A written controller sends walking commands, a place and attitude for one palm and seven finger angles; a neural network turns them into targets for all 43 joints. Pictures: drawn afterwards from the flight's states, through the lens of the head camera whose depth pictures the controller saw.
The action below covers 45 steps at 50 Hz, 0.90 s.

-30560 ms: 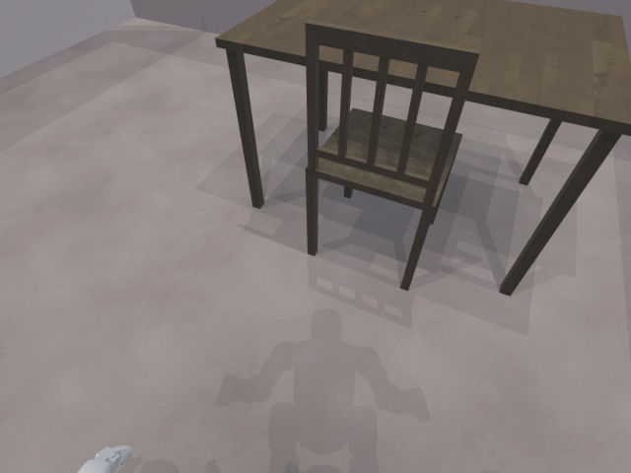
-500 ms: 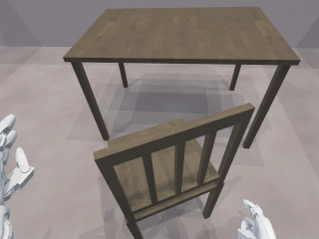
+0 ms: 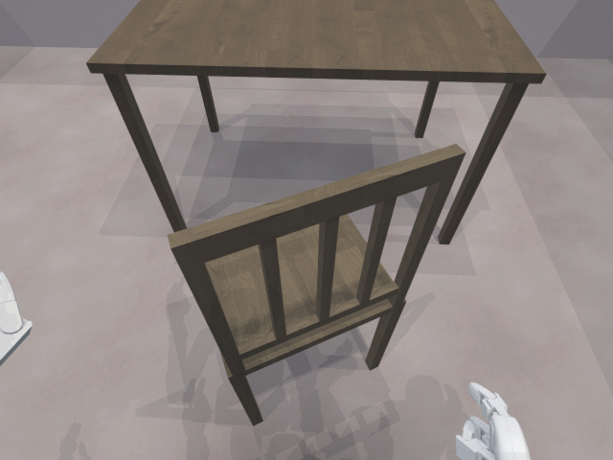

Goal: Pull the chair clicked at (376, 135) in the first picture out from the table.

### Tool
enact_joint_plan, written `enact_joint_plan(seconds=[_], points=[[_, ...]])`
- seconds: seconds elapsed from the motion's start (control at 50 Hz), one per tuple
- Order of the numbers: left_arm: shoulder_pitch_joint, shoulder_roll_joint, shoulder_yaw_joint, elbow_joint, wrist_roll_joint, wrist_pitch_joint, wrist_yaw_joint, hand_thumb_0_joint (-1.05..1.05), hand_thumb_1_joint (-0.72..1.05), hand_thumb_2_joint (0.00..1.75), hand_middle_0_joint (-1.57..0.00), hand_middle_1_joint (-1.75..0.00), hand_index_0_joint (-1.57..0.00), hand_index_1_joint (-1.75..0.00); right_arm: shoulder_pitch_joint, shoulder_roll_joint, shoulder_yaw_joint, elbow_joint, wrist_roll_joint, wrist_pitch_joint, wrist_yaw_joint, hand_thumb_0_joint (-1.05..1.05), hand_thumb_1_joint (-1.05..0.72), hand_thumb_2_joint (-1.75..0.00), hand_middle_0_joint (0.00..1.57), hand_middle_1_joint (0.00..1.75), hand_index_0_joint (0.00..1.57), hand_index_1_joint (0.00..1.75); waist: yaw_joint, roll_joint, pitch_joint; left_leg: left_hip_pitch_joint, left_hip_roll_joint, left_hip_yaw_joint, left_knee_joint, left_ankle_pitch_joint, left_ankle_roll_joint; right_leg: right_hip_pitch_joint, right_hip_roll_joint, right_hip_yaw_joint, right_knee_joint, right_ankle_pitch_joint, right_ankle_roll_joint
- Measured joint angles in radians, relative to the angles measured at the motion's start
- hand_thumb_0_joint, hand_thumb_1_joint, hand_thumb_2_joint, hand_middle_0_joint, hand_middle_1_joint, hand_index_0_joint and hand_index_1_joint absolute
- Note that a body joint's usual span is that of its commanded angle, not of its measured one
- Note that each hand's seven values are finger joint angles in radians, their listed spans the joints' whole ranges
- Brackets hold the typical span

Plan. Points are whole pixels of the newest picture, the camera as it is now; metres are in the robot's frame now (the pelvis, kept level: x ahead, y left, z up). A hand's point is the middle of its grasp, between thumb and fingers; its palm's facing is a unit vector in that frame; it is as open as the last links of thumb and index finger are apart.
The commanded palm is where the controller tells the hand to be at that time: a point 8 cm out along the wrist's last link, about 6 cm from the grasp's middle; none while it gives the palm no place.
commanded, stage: step back with the hand held close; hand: left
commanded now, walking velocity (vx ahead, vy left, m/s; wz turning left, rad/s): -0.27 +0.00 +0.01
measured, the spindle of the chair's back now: (325, 274) +0.42 +0.00 -0.07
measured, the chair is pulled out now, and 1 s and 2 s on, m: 0.49 0.49 0.49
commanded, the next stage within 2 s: stop stepping back and stand still in 1.08 s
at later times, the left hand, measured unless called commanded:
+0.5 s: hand out of the picture +0.12 +0.29 +0.17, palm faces +0.53 -0.67 -0.52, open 7.4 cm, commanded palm +0.07 +0.31 +0.18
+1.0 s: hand out of the picture +0.07 +0.25 +0.19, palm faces +0.56 -0.65 -0.51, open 7.4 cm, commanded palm +0.00 +0.28 +0.18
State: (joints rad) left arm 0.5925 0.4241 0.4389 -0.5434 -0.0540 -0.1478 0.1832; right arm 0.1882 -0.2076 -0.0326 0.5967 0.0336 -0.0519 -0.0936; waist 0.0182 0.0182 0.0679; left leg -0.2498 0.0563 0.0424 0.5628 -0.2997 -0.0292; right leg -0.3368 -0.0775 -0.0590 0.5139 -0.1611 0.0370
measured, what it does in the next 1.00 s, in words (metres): walks backwards: right foot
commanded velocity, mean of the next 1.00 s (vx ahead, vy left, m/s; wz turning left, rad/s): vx -0.37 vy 0.00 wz -0.07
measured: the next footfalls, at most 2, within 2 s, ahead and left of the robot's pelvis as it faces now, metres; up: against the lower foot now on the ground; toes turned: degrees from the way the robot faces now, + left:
right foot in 0.88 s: -0.02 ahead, -0.14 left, +0.00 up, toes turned +6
left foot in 1.20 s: -0.14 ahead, +0.10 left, +0.00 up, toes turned +3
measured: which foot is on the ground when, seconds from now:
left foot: down 0.00-0.92, up 0.94-1.00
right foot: down 0.00-0.74, up 0.76-0.86, down 0.88-1.00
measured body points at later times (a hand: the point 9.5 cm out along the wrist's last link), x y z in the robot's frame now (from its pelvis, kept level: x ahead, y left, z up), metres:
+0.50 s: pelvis -0.06 +0.00 -0.02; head -0.05 +0.01 +0.43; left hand +0.09 +0.32 +0.20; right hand +0.10 -0.23 -0.10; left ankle +0.00 +0.13 -0.73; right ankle +0.07 -0.14 -0.73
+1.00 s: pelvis -0.10 -0.03 -0.01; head -0.06 -0.04 +0.43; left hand +0.04 +0.28 +0.22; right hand +0.09 -0.24 -0.12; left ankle -0.06 +0.12 -0.69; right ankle -0.06 -0.14 -0.73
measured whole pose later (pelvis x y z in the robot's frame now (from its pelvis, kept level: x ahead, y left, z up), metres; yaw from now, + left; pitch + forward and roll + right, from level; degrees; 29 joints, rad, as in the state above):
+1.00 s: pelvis -0.10 -0.03 -0.01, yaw +6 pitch -1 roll +0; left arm 0.48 0.40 0.48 -0.52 -0.04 -0.28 0.16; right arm 0.18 -0.20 -0.06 0.69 0.01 -0.18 -0.03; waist 0.04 0.05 0.10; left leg -0.55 0.06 -0.02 1.00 -0.41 -0.04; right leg -0.35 0.01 -0.01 0.69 -0.32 -0.01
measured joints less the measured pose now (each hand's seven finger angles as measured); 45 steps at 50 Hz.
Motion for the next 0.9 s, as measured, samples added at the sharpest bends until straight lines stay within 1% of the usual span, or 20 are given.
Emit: enact_joint_plan(seconds=[0.06,0.14,0.2,0.24,0.3,0.4,0.46,0.48,0.52,0.56,0.58,0.64,0.68,0.7,0.74,0.8,0.82,0.86,0.88,0.9], points=[[-0.030,-0.026,-0.005,0.028,0.005,0.004,0.011,0.02,0.89,0.90,-0.21,-0.30,-0.21,-0.31,0.007,-0.003,0.004,0.000,-0.001,-0.010,0.000,0.01,-0.90,-0.90,0.20,0.30,0.20,0.29,0.002,0.009,-0.019,-0.024,0.005,-0.002,0.027,0.000,0.000,-0.015,0.005,-0.001,0.008,0.009,-0.003],[-0.055,-0.061,-0.033,0.065,0.016,0.016,0.018,0.02,0.89,0.90,-0.21,-0.30,-0.21,-0.30,0.014,-0.014,0.010,-0.003,-0.005,-0.019,0.000,0.01,-0.90,-0.90,0.20,0.30,0.20,0.29,0.001,0.018,-0.037,-0.062,0.003,-0.005,0.062,-0.032,0.016,-0.040,0.009,0.005,0.004,0.023,-0.005],[-0.065,-0.068,-0.052,0.070,0.023,0.026,0.018,0.02,0.89,0.90,-0.21,-0.30,-0.21,-0.30,0.016,-0.022,0.018,-0.007,-0.009,-0.023,-0.001,0.01,-0.90,-0.90,0.20,0.30,0.20,0.29,-0.003,0.015,-0.033,-0.087,0.000,-0.013,0.067,-0.041,0.025,-0.057,0.013,0.007,-0.003,-0.006,-0.005],[-0.065,-0.057,-0.053,0.052,0.024,0.028,0.018,0.02,0.89,0.90,-0.21,-0.30,-0.21,-0.30,0.021,-0.023,0.022,-0.015,-0.010,-0.028,0.000,0.01,-0.90,-0.90,0.20,0.30,0.20,0.29,-0.010,0.008,-0.020,-0.097,-0.002,-0.019,0.055,-0.006,0.026,-0.064,0.015,0.006,-0.009,-0.023,-0.005],[-0.056,-0.014,-0.029,0.001,0.025,0.016,0.018,0.02,0.89,0.90,-0.21,-0.30,-0.21,-0.30,0.029,-0.016,0.022,-0.025,-0.009,-0.039,0.002,0.01,-0.90,-0.90,0.20,0.30,0.20,0.29,-0.024,-0.007,0.005,-0.111,-0.005,-0.032,0.054,0.064,0.022,-0.070,0.020,0.008,-0.006,-0.011,-0.005],[-0.026,0.036,0.032,-0.033,0.038,-0.026,0.018,0.02,0.89,0.90,-0.21,-0.30,-0.21,-0.31,0.055,0.001,0.011,-0.027,-0.001,-0.060,0.010,0.01,-0.90,-0.90,0.20,0.30,0.20,0.29,-0.037,-0.012,0.011,-0.139,-0.015,-0.057,0.111,0.035,0.021,-0.088,0.036,0.031,0.050,-0.032,-0.007],[-0.020,0.042,0.061,-0.023,0.039,-0.044,0.019,0.02,0.89,0.90,-0.21,-0.30,-0.21,-0.31,0.059,0.012,0.008,-0.013,-0.001,-0.074,0.013,0.01,-0.90,-0.90,0.20,0.30,0.20,0.29,-0.027,-0.021,0.008,-0.149,-0.031,-0.056,0.155,0.017,0.018,-0.098,0.030,0.052,0.081,0.056,-0.005],[-0.025,0.033,0.062,-0.012,0.040,-0.050,0.018,0.02,0.89,0.90,-0.21,-0.30,-0.21,-0.31,0.056,0.012,0.007,-0.002,-0.004,-0.077,0.013,0.01,-0.90,-0.90,0.20,0.30,0.20,0.29,-0.021,-0.018,0.006,-0.151,-0.030,-0.055,0.169,0.008,0.018,-0.102,0.030,0.054,0.098,0.051,0.000],[-0.047,0.004,0.054,0.015,0.047,-0.057,0.018,0.02,0.89,0.90,-0.21,-0.30,-0.21,-0.31,0.052,0.010,0.006,0.014,-0.009,-0.081,0.015,0.01,-0.90,-0.90,0.20,0.30,0.20,0.29,-0.010,-0.005,-0.003,-0.165,-0.020,-0.049,0.199,-0.043,0.027,-0.114,0.035,0.054,0.125,0.007,0.002],[-0.080,-0.031,0.038,0.040,0.055,-0.059,0.017,0.02,0.89,0.90,-0.21,-0.30,-0.21,-0.30,0.051,0.007,0.006,0.020,-0.012,-0.087,0.017,0.01,-0.90,-0.90,0.20,0.30,0.20,0.29,-0.007,0.005,-0.008,-0.184,-0.012,-0.047,0.218,-0.104,0.035,-0.126,0.042,0.057,0.141,-0.044,-0.004],[-0.096,-0.043,0.029,0.045,0.056,-0.057,0.017,0.02,0.89,0.90,-0.21,-0.30,-0.21,-0.30,0.049,0.005,0.007,0.022,-0.014,-0.090,0.018,0.01,-0.90,-0.90,0.20,0.30,0.20,0.29,-0.006,0.002,-0.006,-0.192,-0.014,-0.046,0.219,-0.121,0.036,-0.131,0.042,0.060,0.138,-0.043,-0.009],[-0.124,-0.059,0.008,0.024,0.050,-0.062,0.015,0.02,0.89,0.90,-0.21,-0.30,-0.21,-0.30,0.025,0.001,0.015,0.031,-0.026,-0.097,0.027,0.01,-0.90,-0.90,0.20,0.30,0.20,0.29,-0.002,-0.029,0.016,-0.207,-0.032,-0.037,0.199,-0.126,0.033,-0.144,0.024,0.071,0.108,0.044,-0.012],[-0.119,-0.053,0.003,0.003,0.050,-0.074,0.012,0.02,0.89,0.90,-0.21,-0.30,-0.21,-0.30,0.003,-0.002,0.017,0.035,-0.033,-0.096,0.032,0.01,-0.90,-0.90,0.20,0.30,0.21,0.29,-0.005,-0.042,0.031,-0.213,-0.034,-0.032,0.183,-0.107,0.033,-0.152,0.021,0.073,0.097,0.056,-0.009],[-0.109,-0.048,0.003,-0.007,0.050,-0.080,0.010,0.02,0.89,0.90,-0.21,-0.30,-0.21,-0.30,-0.004,-0.003,0.016,0.032,-0.034,-0.094,0.033,0.01,-0.90,-0.90,0.20,0.30,0.21,0.30,-0.008,-0.041,0.035,-0.219,-0.029,-0.032,0.176,-0.099,0.036,-0.160,0.024,0.072,0.100,0.024,-0.010],[-0.087,-0.029,0.014,-0.028,0.053,-0.088,0.006,0.02,0.89,0.90,-0.21,-0.30,-0.21,-0.30,-0.009,-0.004,0.011,0.015,-0.030,-0.097,0.034,0.01,-0.90,-0.90,0.20,0.30,0.21,0.30,-0.020,-0.026,0.039,-0.235,-0.007,-0.034,0.167,-0.070,0.044,-0.179,0.044,0.066,0.128,-0.099,-0.012],[-0.072,0.032,0.050,-0.068,0.042,-0.094,-0.004,0.02,0.89,0.90,-0.21,-0.30,-0.21,-0.31,0.009,0.007,-0.006,-0.006,-0.023,-0.118,0.029,0.01,-0.90,-0.90,0.20,0.30,0.21,0.30,-0.052,0.011,0.046,-0.261,0.051,-0.040,0.152,0.105,0.038,-0.169,0.082,0.045,0.265,-0.189,-0.009],[-0.068,0.054,0.067,-0.083,0.035,-0.102,-0.008,0.02,0.89,0.90,-0.21,-0.30,-0.21,-0.31,0.018,0.014,-0.010,-0.002,-0.021,-0.125,0.030,0.01,-0.90,-0.90,0.20,0.30,0.21,0.29,-0.052,0.010,0.039,-0.272,0.057,-0.042,0.160,0.131,0.021,-0.148,0.086,0.042,0.294,-0.209,-0.011],[-0.046,0.076,0.108,-0.094,0.020,-0.128,-0.011,0.02,0.89,0.90,-0.21,-0.30,-0.21,-0.31,0.024,0.029,-0.013,0.013,-0.013,-0.130,0.039,0.01,-0.90,-0.90,0.20,0.30,0.21,0.29,-0.022,-0.013,0.017,-0.282,0.057,-0.023,0.178,0.105,-0.010,-0.093,0.082,0.045,0.305,-0.252,-0.019],[-0.035,0.072,0.126,-0.086,0.015,-0.137,-0.011,0.02,0.89,0.90,-0.21,-0.30,-0.21,-0.31,0.021,0.032,-0.012,0.017,-0.010,-0.130,0.042,0.01,-0.90,-0.90,0.20,0.30,0.21,0.30,-0.005,-0.016,0.010,-0.286,0.065,-0.009,0.187,0.091,-0.016,-0.071,0.083,0.046,0.287,-0.247,-0.025],[-0.039,0.053,0.129,-0.069,0.015,-0.143,-0.014,0.02,0.89,0.90,-0.21,-0.30,-0.21,-0.31,0.010,0.027,-0.014,0.023,-0.011,-0.133,0.043,0.01,-0.90,-0.90,0.20,0.30,0.21,0.30,0.004,0.008,0.020,-0.284,0.083,-0.013,0.195,0.083,-0.019,-0.062,0.098,0.041,0.274,-0.225,-0.033]])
